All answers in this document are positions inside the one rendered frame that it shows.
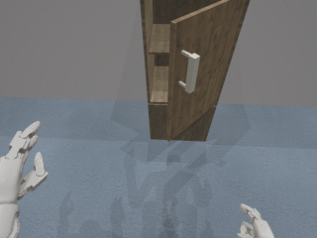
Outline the handle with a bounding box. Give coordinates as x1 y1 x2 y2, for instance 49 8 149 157
178 50 200 94

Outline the robot left forearm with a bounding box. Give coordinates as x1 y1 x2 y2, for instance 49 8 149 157
0 203 21 238

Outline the cupboard door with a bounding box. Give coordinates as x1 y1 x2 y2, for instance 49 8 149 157
166 0 247 141

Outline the left robot hand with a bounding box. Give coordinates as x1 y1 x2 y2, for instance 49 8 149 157
0 121 49 204

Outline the right robot hand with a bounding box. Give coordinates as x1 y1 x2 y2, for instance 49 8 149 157
237 203 274 238

